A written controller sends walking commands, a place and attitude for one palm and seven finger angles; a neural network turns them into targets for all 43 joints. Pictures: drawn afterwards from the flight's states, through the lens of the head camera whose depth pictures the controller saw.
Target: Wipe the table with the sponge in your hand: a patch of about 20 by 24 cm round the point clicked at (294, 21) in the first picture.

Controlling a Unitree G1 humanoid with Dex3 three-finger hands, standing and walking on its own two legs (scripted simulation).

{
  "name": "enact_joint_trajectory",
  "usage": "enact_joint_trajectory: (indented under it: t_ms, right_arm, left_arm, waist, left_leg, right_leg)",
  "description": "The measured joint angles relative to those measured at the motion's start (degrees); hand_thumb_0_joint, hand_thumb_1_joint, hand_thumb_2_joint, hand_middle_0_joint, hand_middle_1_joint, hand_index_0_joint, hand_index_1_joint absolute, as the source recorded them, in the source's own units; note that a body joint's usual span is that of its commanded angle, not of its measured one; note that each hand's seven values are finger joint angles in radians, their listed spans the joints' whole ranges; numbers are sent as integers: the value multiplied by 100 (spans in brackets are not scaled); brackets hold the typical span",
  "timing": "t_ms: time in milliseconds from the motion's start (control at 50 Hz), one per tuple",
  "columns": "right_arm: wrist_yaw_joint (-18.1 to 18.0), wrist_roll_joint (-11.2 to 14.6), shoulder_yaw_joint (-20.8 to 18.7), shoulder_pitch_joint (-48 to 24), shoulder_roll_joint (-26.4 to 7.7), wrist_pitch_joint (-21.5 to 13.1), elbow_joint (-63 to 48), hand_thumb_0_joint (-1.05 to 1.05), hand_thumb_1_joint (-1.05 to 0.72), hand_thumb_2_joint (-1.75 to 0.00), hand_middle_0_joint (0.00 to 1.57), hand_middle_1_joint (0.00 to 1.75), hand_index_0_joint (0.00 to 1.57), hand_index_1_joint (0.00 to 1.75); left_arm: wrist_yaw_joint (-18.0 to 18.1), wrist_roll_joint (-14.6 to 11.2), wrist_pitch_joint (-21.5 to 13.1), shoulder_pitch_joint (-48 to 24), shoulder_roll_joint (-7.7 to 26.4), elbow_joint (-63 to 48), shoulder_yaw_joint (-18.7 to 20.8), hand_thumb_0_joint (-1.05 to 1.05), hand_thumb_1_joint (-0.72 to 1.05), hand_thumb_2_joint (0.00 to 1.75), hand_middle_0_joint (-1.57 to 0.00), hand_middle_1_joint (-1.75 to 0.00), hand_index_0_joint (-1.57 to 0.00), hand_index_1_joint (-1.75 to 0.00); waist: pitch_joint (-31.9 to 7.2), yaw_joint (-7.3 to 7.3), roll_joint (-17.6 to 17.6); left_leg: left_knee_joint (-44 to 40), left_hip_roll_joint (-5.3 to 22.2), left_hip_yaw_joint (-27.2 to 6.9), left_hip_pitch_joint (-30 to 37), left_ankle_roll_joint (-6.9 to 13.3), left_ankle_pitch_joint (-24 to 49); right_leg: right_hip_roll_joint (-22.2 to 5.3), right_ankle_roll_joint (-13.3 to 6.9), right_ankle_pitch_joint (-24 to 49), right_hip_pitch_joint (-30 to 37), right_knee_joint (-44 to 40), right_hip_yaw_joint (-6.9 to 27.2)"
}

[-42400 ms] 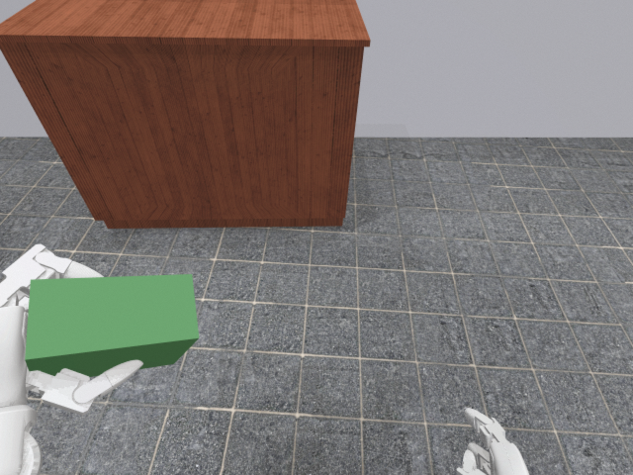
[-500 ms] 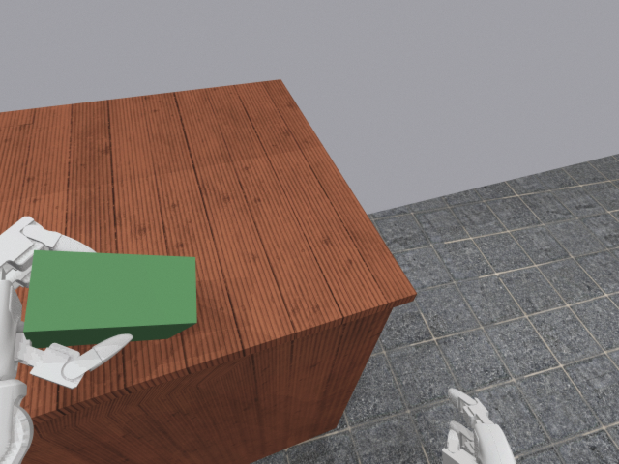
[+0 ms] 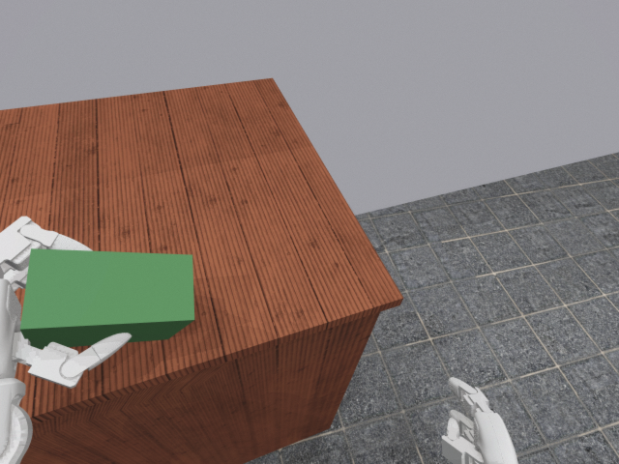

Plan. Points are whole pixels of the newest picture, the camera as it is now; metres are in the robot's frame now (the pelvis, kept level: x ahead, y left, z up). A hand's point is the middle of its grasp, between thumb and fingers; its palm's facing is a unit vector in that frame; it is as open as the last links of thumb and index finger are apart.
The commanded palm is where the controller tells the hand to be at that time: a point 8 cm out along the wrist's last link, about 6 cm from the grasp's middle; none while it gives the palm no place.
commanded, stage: shuffle to correct the standing spot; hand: left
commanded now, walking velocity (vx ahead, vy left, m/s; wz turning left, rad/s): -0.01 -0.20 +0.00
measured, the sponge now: (136, 301) +0.24 +0.21 +0.13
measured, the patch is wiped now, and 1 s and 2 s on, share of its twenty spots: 0.00 0.00 0.00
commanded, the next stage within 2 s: none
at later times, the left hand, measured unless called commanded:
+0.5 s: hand (137, 312) +0.21 +0.19 +0.16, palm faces +0.36 -0.85 -0.38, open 10.5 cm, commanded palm +0.16 +0.23 +0.17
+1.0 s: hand (148, 318) +0.21 +0.18 +0.16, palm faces +0.35 -0.86 -0.38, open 10.5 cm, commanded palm +0.16 +0.22 +0.17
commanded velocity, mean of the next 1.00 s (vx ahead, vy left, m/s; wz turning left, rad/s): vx -0.02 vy -0.20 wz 0.00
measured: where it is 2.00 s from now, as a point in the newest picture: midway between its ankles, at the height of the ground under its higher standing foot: outside the picture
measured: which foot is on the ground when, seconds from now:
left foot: down 0.00-1.00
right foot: down 0.00-1.00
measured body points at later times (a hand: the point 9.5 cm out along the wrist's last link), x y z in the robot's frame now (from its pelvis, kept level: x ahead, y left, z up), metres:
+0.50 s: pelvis +0.00 -0.05 -0.01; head +0.02 -0.04 +0.44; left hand +0.19 +0.23 +0.18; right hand +0.17 -0.29 -0.09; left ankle +0.02 +0.08 -0.74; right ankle +0.00 -0.13 -0.74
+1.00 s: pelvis +0.00 -0.06 -0.01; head +0.02 -0.05 +0.44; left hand +0.18 +0.22 +0.18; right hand +0.17 -0.30 -0.09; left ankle +0.02 +0.08 -0.74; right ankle +0.00 -0.13 -0.74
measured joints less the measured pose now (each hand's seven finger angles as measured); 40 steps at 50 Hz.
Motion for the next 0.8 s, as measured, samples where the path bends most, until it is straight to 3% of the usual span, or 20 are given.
enact_joint_trajectory:
  t_ms: [220,400,520,660,800]
  right_arm:
    - [94,9,6,3,89,60,-103,1,-90,-89,20,30,20,30]
    - [30,7,-116,63,-49,108,-65,1,-90,-89,20,30,20,30]
    - [-22,21,-210,119,-164,142,-15,1,-90,-89,20,30,20,30]
    - [-81,-2,-230,177,-164,168,48,1,-91,-89,20,30,20,30]
    - [-36,0,-162,128,-45,140,-64,1,-91,-89,20,30,20,30]
  left_arm:
    - [-65,-67,87,110,68,-280,52,-1,-54,104,-69,-131,-71,-132]
    - [-105,-150,132,247,116,-407,108,-1,-54,104,-69,-132,-71,-132]
    - [-101,-225,153,329,134,-487,79,-1,-54,104,-69,-132,-71,-132]
    - [-112,-264,110,416,235,-564,131,-1,-54,104,-69,-131,-71,-132]
    - [-178,-231,80,376,348,-581,206,-1,-54,104,-69,-131,-71,-132]
  waist:
    - [114,-44,66]
    - [91,-68,155]
    - [-9,-159,155]
    - [-23,-212,25]
    - [109,-196,112]
  left_leg:
    - [226,220,-108,-178,-175,-70]
    - [462,417,-214,-353,-357,-157]
    - [753,488,-304,-509,-401,-309]
    - [777,461,-311,-469,-478,-354]
    - [708,559,-383,-460,-531,-280]
  right_leg:
    - [212,-176,-27,-100,76,-92]
    - [401,-375,-134,-248,273,-179]
    - [464,-498,-322,-387,570,-259]
    - [426,-504,-471,-420,764,-268]
    - [540,-535,-317,-316,514,-327]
